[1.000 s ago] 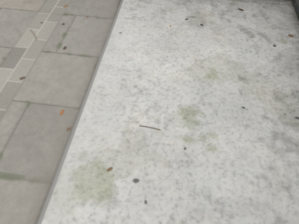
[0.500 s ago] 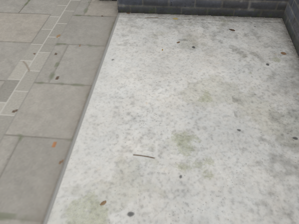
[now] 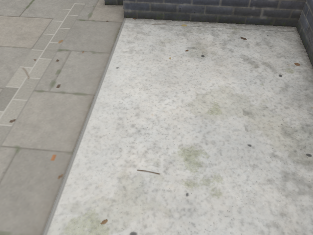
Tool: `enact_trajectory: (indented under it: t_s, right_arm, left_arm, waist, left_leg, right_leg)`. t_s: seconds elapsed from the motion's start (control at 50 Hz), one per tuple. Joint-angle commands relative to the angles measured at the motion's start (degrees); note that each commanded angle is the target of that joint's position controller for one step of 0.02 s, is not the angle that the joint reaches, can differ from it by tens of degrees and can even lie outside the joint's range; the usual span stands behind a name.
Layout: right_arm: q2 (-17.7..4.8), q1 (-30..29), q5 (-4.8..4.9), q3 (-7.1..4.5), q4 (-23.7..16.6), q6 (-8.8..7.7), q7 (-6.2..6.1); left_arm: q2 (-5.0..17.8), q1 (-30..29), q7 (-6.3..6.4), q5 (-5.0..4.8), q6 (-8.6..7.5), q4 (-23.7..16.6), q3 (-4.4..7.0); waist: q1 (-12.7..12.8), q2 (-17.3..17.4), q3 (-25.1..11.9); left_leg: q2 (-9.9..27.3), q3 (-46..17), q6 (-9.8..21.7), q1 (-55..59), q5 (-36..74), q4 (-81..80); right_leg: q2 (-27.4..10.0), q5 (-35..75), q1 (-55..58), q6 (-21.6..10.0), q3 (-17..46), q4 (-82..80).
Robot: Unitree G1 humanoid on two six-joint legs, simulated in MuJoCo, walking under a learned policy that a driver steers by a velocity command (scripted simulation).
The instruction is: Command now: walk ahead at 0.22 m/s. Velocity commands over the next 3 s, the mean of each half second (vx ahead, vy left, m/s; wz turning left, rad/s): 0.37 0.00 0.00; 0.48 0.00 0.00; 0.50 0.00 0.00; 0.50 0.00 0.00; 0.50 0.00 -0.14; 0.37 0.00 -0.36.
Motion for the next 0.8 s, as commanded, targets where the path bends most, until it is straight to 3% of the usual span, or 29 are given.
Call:
enact_trajectory:
  t_s: [0.02,0.06,0.1,0.12,0.14,0.16,0.18,0.2,0.22,0.24,0.28,0.36,0.4,0.42,0.48,0.52,0.54,0.56,0.58,0.6,0.62,0.64,0.66,0.7,0.74,0.76,0.8]
  right_arm:
    - [-3.6,-2.7,-0.93,-0.51,-4.6,-1.08,0.64]
    - [-4.4,-2.3,-0.42,-0.80,-5.2,-1.89,1.32]
    - [-3.9,1.4,-0.15,-0.37,-4.7,-2.69,1.84]
    - [-3.3,4.5,-0.38,0.02,-3.8,-3.57,1.67]
    - [-4.4,7.9,-1.48,-0.22,-2.1,-3.49,0.88]
    - [-8.6,12.5,-2.41,-1.26,-1.2,-3.84,0.01]
    - [-13.5,14.4,-1.95,-2.55,-0.9,-3.68,-0.38]
    - [-11.6,11.3,-1.63,-2.22,-0.8,-2.80,-0.50]
    - [-10.0,9.4,-1.18,-1.63,-1.2,-3.18,-0.27]
    - [-8.9,8.2,-1.20,-1.27,-1.1,-3.38,-0.24]
    - [-7.4,9.1,-0.97,-0.61,0.3,-4.10,-0.12]
    - [-6.9,10.7,-0.26,-0.19,3.1,-4.80,-0.09]
    - [-7.6,10.5,-0.36,-0.04,3.3,-5.06,-0.02]
    - [-8.7,10.6,-0.64,0.07,4.3,-5.02,0.02]
    - [-8.8,10.1,-0.54,0.74,5.5,-4.45,-0.06]
    - [-10.0,8.7,-0.36,0.81,6.2,-4.06,-0.13]
    - [-11.3,7.9,-0.19,0.62,6.5,-3.72,-0.28]
    - [-11.5,6.7,-0.22,0.67,6.7,-3.67,-0.71]
    - [-11.2,6.7,-1.51,0.74,5.2,-3.25,-0.90]
    - [-2.8,13.6,0.53,1.70,3.6,-3.29,0.00]
    - [-8.8,8.8,-1.15,0.14,3.4,-3.41,0.22]
    - [-9.3,3.2,-1.10,-0.16,1.5,-3.49,0.59]
    - [-8.2,0.7,-0.89,0.15,0.7,-3.84,0.83]
    - [-6.0,1.7,-1.84,0.45,0.7,-2.40,1.37]
    - [-4.9,2.1,-2.26,0.36,0.9,-0.98,1.63]
    - [-5.3,0.3,-3.29,-0.02,0.1,-0.46,1.99]
    - [-4.0,-4.1,-3.25,0.26,-1.7,-0.01,2.41]
  left_arm:
    - [10.7,6.8,-0.31,-0.41,-0.42,-0.8,2.95]
    - [10.4,5.1,-0.79,0.13,-1.07,-0.9,3.02]
    - [10.2,1.7,-1.11,0.52,-2.03,-0.8,3.09]
    - [9.5,-2.5,-0.81,0.15,-2.46,-1.7,3.25]
    - [6.4,-6.5,-0.15,-0.90,-2.64,-2.3,2.56]
    - [1.6,-8.2,0.07,-0.24,-3.01,-3.8,1.00]
    - [1.6,-10.0,0.13,0.52,-3.10,-5.6,0.70]
    - [6.7,-10.1,-0.06,1.54,-3.12,-4.8,1.63]
    - [7.0,-8.5,-0.91,1.87,-3.33,-4.1,1.86]
    - [6.6,-6.4,-1.34,1.61,-3.29,-2.9,1.80]
    - [5.1,-6.4,-2.10,2.19,-2.69,-3.0,1.45]
    - [3.3,-13.9,-2.85,2.41,-2.16,-6.7,0.62]
    - [2.3,-18.0,-2.62,1.79,-2.39,-8.5,-0.16]
    - [2.3,-19.6,-2.44,1.06,-2.38,-9.4,-0.32]
    - [2.8,-20.6,-1.98,0.80,-2.09,-10.4,-0.32]
    - [3.8,-15.5,-1.30,1.12,-2.10,-8.9,0.22]
    - [4.4,-9.8,-0.71,1.21,-2.46,-6.7,0.80]
    - [7.1,-0.1,0.36,1.23,-3.07,-3.2,1.89]
    - [12.7,10.9,0.76,2.36,-3.87,-0.1,3.66]
    - [17.6,13.0,0.42,2.07,-3.84,0.0,4.31]
    - [13.7,7.9,-0.09,-0.64,-3.44,0.1,3.74]
    - [9.5,0.6,-0.08,-0.64,-3.64,-0.7,2.59]
    - [5.7,-2.2,-0.36,-0.23,-4.22,-0.6,1.50]
    - [2.3,-2.4,-0.16,-0.02,-5.09,1.7,0.30]
    - [2.3,0.0,-0.56,-0.11,-6.32,3.6,-0.02]
    - [4.1,2.8,-0.68,-0.48,-6.64,5.3,0.22]
    - [4.8,5.0,-0.71,-0.15,-6.84,6.3,0.12]
  waist:
    - [3.1,-9.2,7.8]
    - [1.5,-7.7,6.6]
    - [-1.4,-6.8,5.1]
    - [-3.9,-6.0,4.7]
    - [-6.0,-1.8,4.5]
    - [-7.5,8.4,2.8]
    - [-7.3,16.6,7.5]
    - [-6.2,12.2,10.0]
    - [-4.6,9.0,9.5]
    - [-3.2,7.4,8.2]
    - [-2.9,4.8,6.3]
    - [-3.2,5.0,8.6]
    - [-3.4,5.2,8.2]
    - [-2.6,4.6,8.6]
    - [-1.5,5.0,8.1]
    - [1.2,5.5,5.9]
    - [3.9,5.4,2.2]
    - [8.7,4.6,-2.4]
    - [12.0,-0.1,-8.1]
    - [7.4,-16.8,-16.6]
    - [6.4,-7.7,-13.8]
    - [3.7,-4.7,-3.4]
    - [2.6,-0.7,-0.3]
    - [-0.9,-1.9,2.0]
    - [-1.8,-2.6,1.5]
    - [-2.0,-2.8,3.1]
    - [-1.8,-2.1,5.6]
  left_leg:
    - [-0.4,1.2,3.4,-15.6,-4.6,6.2]
    - [0.5,0.2,4.5,-13.8,-2.3,8.5]
    - [0.8,-0.2,6.4,-8.5,-0.4,7.3]
    - [0.2,0.7,6.7,-0.6,3.4,0.5]
    - [0.7,-2.4,6.1,8.2,1.4,-5.3]
    - [10.6,-16.2,6.1,14.2,-9.9,-15.3]
    - [19.8,-32.3,9.4,14.7,-22.3,-23.2]
    - [19.0,-30.6,9.5,13.8,-19.5,-22.1]
    - [16.7,-26.3,8.6,14.2,-14.4,-21.2]
    - [14.6,-21.9,7.7,14.9,-9.1,-20.5]
    - [12.6,-16.3,7.9,15.1,-0.8,-19.9]
    - [10.8,-10.3,9.1,10.8,13.5,-20.0]
    - [9.7,-6.9,9.3,8.4,21.9,-19.9]
    - [10.9,-6.7,9.7,8.0,27.1,-19.0]
    - [11.4,-4.4,9.1,8.8,37.0,-16.9]
    - [11.4,-2.3,8.0,8.9,53.9,-10.0]
    - [10.4,-0.8,7.2,8.8,61.7,-2.3]
    - [8.6,-0.1,5.7,4.3,60.7,9.6]
    - [5.3,2.1,5.3,-5.7,41.2,27.9]
    - [-6.3,1.7,3.1,-24.3,-8.6,50.6]
    - [-3.7,-6.4,5.3,-29.2,-7.2,53.6]
    - [0.5,-4.5,5.8,-32.1,-0.8,52.4]
    - [2.8,-4.0,5.5,-30.0,3.4,48.6]
    - [5.0,-4.0,4.0,-23.6,4.1,42.7]
    - [4.7,-3.2,2.4,-22.1,5.9,39.2]
    - [5.4,-2.8,1.8,-23.5,7.1,38.1]
    - [6.0,-1.6,0.7,-27.6,12.0,32.8]
  right_leg:
    - [-16.3,-32.8,1.8,-11.1,24.4,-16.6]
    - [-17.9,-27.6,0.6,-12.2,25.7,-17.4]
    - [-16.9,-22.0,-2.1,-11.4,22.4,-16.8]
    - [-13.4,-19.8,-7.6,-8.7,16.7,-14.7]
    - [-7.8,-17.6,-14.6,-6.1,10.2,-8.3]
    - [-0.5,-11.9,-19.4,-3.7,1.0,7.6]
    - [2.2,-11.0,-30.0,-2.4,-4.7,15.0]
    - [-1.4,-10.8,-31.7,-2.3,-1.3,20.7]
    - [-2.8,-7.8,-32.3,-1.7,-0.2,23.7]
    - [-3.8,-5.5,-31.7,-1.2,-0.1,25.5]
    - [-5.3,-2.8,-31.5,-0.5,-1.1,28.2]
    - [-6.1,3.5,-33.1,2.1,-3.3,25.7]
    - [-5.8,6.8,-29.3,2.7,-4.0,20.1]
    - [-5.4,7.0,-27.5,2.8,-3.8,19.0]
    - [-4.1,7.0,-21.4,1.1,-5.0,14.6]
    - [-1.2,4.5,-12.8,-1.1,-6.8,12.7]
    - [1.0,5.0,-5.2,-2.0,-7.8,10.6]
    - [1.0,7.8,7.2,-3.3,-5.8,8.8]
    - [-9.5,-1.2,19.0,-5.2,5.7,6.6]
    - [-25.8,-6.1,31.3,-14.1,36.3,-4.3]
    - [-23.3,-13.2,25.8,-13.6,42.1,-10.3]
    - [-21.6,-13.8,17.0,-12.0,31.3,-10.6]
    - [-19.1,-8.0,10.0,-10.7,25.1,-12.6]
    - [-15.0,0.5,1.0,-8.0,15.7,-14.7]
    - [-14.1,5.3,0.0,-8.3,11.6,-16.3]
    - [-14.6,6.8,-0.9,-9.1,10.9,-17.1]
    - [-14.4,10.4,-1.0,-10.1,8.1,-18.5]
Next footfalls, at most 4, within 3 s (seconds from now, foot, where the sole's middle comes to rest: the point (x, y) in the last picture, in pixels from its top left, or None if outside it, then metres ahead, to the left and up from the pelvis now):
0.58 right None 0.39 -0.08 -0.78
1.10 left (142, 198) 0.72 0.10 -0.78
1.62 right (178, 145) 1.03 -0.09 -0.78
2.16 left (146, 105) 1.33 0.08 -0.78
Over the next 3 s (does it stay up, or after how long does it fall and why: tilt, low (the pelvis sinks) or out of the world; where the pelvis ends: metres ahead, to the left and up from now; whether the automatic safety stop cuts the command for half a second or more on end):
stays up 1.58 -0.06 0.00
